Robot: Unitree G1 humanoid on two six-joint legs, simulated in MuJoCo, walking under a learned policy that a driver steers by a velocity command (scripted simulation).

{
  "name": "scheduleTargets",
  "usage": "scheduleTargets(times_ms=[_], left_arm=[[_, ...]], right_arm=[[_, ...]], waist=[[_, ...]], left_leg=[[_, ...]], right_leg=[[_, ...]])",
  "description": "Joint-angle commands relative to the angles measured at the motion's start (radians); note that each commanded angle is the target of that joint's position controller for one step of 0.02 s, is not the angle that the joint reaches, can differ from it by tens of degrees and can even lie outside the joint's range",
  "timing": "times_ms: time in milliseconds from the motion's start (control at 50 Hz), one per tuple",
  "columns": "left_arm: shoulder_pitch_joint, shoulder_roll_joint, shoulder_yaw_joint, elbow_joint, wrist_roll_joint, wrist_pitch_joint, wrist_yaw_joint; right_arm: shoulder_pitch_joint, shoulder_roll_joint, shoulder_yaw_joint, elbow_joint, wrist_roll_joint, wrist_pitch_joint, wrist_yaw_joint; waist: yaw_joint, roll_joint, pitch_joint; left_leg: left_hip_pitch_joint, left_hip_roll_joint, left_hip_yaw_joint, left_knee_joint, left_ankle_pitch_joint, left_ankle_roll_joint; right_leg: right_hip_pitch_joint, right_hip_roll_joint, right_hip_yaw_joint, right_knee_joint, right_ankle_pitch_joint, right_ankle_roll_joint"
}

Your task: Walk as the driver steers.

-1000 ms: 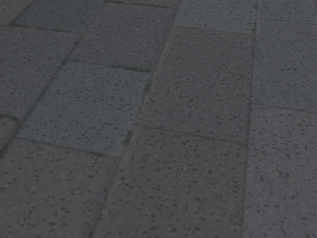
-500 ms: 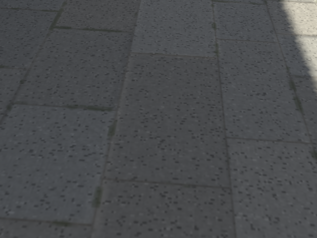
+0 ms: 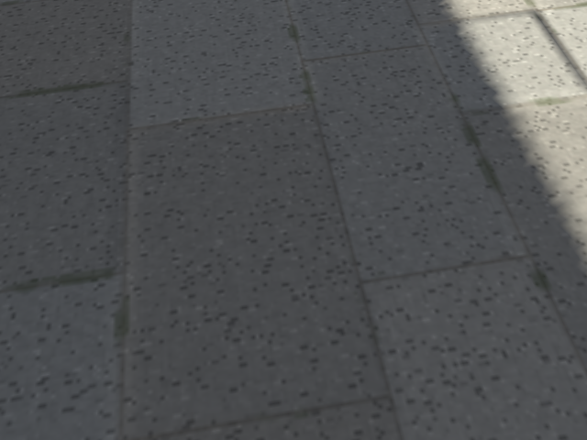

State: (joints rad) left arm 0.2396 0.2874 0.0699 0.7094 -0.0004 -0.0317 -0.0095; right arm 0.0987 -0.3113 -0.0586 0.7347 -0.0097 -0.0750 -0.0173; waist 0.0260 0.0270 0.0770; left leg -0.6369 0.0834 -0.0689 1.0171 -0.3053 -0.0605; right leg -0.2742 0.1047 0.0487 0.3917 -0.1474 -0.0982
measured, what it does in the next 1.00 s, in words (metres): walks ahead: left foot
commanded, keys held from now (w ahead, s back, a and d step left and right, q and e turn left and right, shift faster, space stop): no key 1.00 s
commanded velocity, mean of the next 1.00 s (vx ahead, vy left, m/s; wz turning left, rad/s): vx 0.05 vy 0.00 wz -0.09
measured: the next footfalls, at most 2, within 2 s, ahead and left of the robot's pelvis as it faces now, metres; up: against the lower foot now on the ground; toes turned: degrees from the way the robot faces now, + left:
left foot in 0.20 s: +0.24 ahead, +0.15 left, +0.00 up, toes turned -4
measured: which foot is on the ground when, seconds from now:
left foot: up 0.00-0.18, down 0.20-1.00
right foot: down 0.00-1.00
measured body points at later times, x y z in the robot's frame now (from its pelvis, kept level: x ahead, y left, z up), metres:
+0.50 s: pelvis +0.13 +0.04 -0.01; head +0.15 +0.04 +0.44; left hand +0.23 +0.30 -0.14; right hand +0.27 -0.21 -0.12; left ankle +0.20 +0.15 -0.74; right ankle +0.07 -0.08 -0.74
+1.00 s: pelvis +0.14 +0.03 -0.01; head +0.15 +0.03 +0.44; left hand +0.19 +0.28 -0.15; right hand +0.24 -0.23 -0.14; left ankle +0.20 +0.15 -0.74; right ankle +0.07 -0.08 -0.74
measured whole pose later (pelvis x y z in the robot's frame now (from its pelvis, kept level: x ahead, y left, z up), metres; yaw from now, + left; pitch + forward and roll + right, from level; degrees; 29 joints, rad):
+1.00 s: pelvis +0.14 +0.03 -0.01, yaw -3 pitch -2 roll +0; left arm 0.26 0.21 0.03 1.00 0.01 0.00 0.03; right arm 0.09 -0.24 -0.05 1.00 0.00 0.01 -0.03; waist 0.00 0.01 0.04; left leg -0.29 -0.01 -0.01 0.52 -0.19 0.00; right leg -0.09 0.02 0.04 0.50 -0.38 -0.01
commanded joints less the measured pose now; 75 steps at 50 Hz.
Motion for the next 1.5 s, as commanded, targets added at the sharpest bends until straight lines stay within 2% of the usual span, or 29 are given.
scheduleTargets(times_ms=[20,60,120,160,180,200,220,240,260,280,300,320,360,380,400,420,440,500,560,700,860,1080,1500], left_arm=[[-0.038,0.146,0.036,-0.063,-0.007,-0.002,0.023],[-0.020,0.141,0.032,-0.048,-0.007,0.009,0.031],[-0.006,0.132,0.023,-0.025,0.001,0.016,0.030],[-0.014,0.122,0.016,-0.012,0.001,0.016,0.027],[-0.027,0.110,0.011,-0.007,-0.002,0.016,0.028],[-0.027,0.096,0.004,0.000,-0.004,0.013,0.028],[0.006,0.070,-0.005,-0.002,0.015,0.005,0.027],[0.144,0.042,-0.011,0.021,0.025,-0.002,0.025],[0.145,0.056,-0.014,0.038,0.020,0.006,0.030],[0.093,0.086,-0.006,0.030,0.010,0.024,0.032],[0.055,0.087,-0.002,0.029,0.003,0.045,0.038],[0.042,0.083,0.000,0.034,0.002,0.065,0.040],[0.068,0.055,-0.005,0.064,0.008,0.084,0.036],[0.050,0.064,-0.005,0.070,0.016,0.087,0.033],[0.033,0.086,-0.001,0.069,0.019,0.088,0.032],[0.030,0.089,0.001,0.079,0.016,0.081,0.031],[0.020,0.066,-0.005,0.081,0.015,0.070,0.031],[0.016,0.069,-0.003,0.105,0.017,0.039,0.037],[0.031,0.063,-0.004,0.130,0.010,0.030,0.038],[0.050,0.056,-0.008,0.180,0.007,0.033,0.042],[0.055,0.045,-0.015,0.237,0.007,0.022,0.043],[0.073,0.023,-0.027,0.302,0.008,0.017,0.045],[0.153,-0.014,-0.045,0.368,0.006,0.009,0.050]], right_arm=[[0.091,-0.041,-0.006,-0.018,-0.003,0.010,-0.003],[0.037,-0.043,-0.003,-0.026,0.004,0.007,0.007],[-0.008,-0.061,-0.008,-0.037,0.005,0.003,0.020],[-0.011,-0.080,-0.016,-0.041,-0.004,-0.004,0.026],[0.017,-0.081,-0.019,-0.032,-0.009,-0.009,0.028],[0.047,-0.081,-0.020,-0.022,-0.018,-0.016,0.028],[0.059,-0.122,-0.025,-0.027,-0.032,-0.022,0.021],[0.049,-0.146,-0.025,-0.034,-0.042,-0.015,0.014],[0.066,-0.050,-0.005,-0.021,-0.029,0.001,0.012],[0.068,-0.013,0.010,-0.010,-0.013,0.012,0.017],[0.060,-0.023,0.010,-0.002,-0.010,0.024,0.021],[0.030,-0.041,0.009,-0.007,-0.007,0.032,0.023],[-0.062,-0.062,0.005,-0.020,-0.006,0.045,0.023],[-0.048,-0.060,0.003,-0.013,-0.005,0.048,0.024],[-0.028,-0.059,0.003,-0.008,-0.006,0.047,0.024],[-0.034,-0.057,0.004,-0.008,-0.008,0.043,0.024],[-0.044,-0.048,0.007,-0.004,-0.010,0.038,0.023],[-0.023,-0.030,0.007,0.019,0.003,0.029,0.012],[-0.016,-0.026,0.003,0.044,0.007,0.037,0.010],[-0.035,-0.026,-0.003,0.103,0.008,0.061,0.008],[-0.039,-0.033,-0.008,0.177,0.010,0.074,-0.007],[-0.028,-0.029,-0.007,0.260,0.011,0.081,-0.017],[0.022,-0.007,0.003,0.332,0.012,0.086,-0.024]], waist=[[-0.039,-0.103,-0.189],[-0.007,-0.117,-0.199],[0.015,-0.121,-0.181],[0.008,-0.126,-0.162],[-0.015,-0.124,-0.158],[-0.038,-0.109,-0.159],[-0.020,-0.041,-0.199],[0.049,0.105,-0.276],[0.014,0.164,-0.326],[0.000,0.160,-0.296],[-0.006,0.137,-0.269],[0.000,0.126,-0.233],[0.043,0.118,-0.182],[0.024,0.099,-0.151],[-0.005,0.057,-0.117],[-0.016,0.010,-0.092],[-0.013,0.008,-0.095],[-0.025,-0.029,-0.145],[-0.026,-0.040,-0.158],[-0.021,-0.034,-0.100],[-0.022,-0.032,-0.081],[-0.025,-0.033,-0.054],[-0.029,-0.029,-0.031]], left_leg=[[0.136,-0.030,0.045,-0.167,0.177,-0.022],[0.168,-0.042,0.043,-0.282,0.292,-0.019],[0.183,-0.049,0.026,-0.377,0.303,0.001],[0.195,-0.055,0.022,-0.438,0.248,0.032],[0.239,-0.059,0.029,-0.506,0.277,0.053],[0.326,-0.052,0.028,-0.602,0.429,0.079],[0.456,0.045,-0.067,-0.590,0.784,0.117],[0.637,0.185,-0.191,-0.521,1.037,0.245],[0.642,0.246,-0.276,-0.544,0.962,0.329],[0.605,0.243,-0.314,-0.583,0.787,0.335],[0.572,0.223,-0.319,-0.613,0.614,0.314],[0.516,0.205,-0.299,-0.639,0.474,0.286],[0.355,0.116,-0.187,-0.666,0.203,0.195],[0.311,0.067,-0.131,-0.668,0.070,0.150],[0.304,0.025,-0.082,-0.665,-0.035,0.117],[0.344,-0.003,-0.044,-0.650,-0.044,0.099],[0.382,-0.007,-0.041,-0.621,0.019,0.097],[0.473,-0.011,-0.017,-0.534,0.322,0.125],[0.505,-0.017,-0.005,-0.504,0.415,0.136],[0.494,-0.034,0.004,-0.514,0.368,0.121],[0.512,-0.042,0.005,-0.530,0.342,0.111],[0.506,-0.050,0.005,-0.555,0.272,0.105],[0.490,-0.056,0.000,-0.573,0.220,0.107]], right_leg=[[0.038,-0.210,0.083,-0.055,0.681,-0.140],[0.061,-0.208,0.084,-0.046,0.607,-0.116],[0.109,-0.246,0.137,-0.014,0.509,-0.110],[0.137,-0.269,0.182,0.040,0.479,-0.101],[0.138,-0.261,0.193,0.078,0.444,-0.084],[0.122,-0.226,0.186,0.121,0.388,-0.050],[0.077,-0.159,0.159,0.195,0.259,-0.002],[-0.041,-0.083,0.122,0.290,-0.072,0.055],[-0.055,-0.076,0.086,0.334,-0.337,0.102],[-0.071,-0.095,0.070,0.346,-0.403,0.120],[-0.080,-0.104,0.060,0.339,-0.390,0.129],[-0.066,-0.113,0.054,0.297,-0.341,0.132],[0.088,-0.124,0.035,0.105,-0.155,0.117],[0.112,-0.124,0.037,0.067,-0.096,0.102],[0.070,-0.136,0.055,0.059,-0.134,0.076],[0.006,-0.134,0.055,0.067,-0.196,0.055],[-0.010,-0.138,0.056,0.052,-0.189,0.051],[0.006,-0.146,0.059,0.046,-0.037,0.071],[0.018,-0.144,0.053,0.055,0.031,0.079],[0.016,-0.144,0.050,0.035,0.015,0.076],[0.020,-0.139,0.035,0.012,0.001,0.079],[0.009,-0.131,0.017,-0.017,-0.064,0.079],[-0.013,-0.122,-0.005,-0.032,-0.108,0.080]])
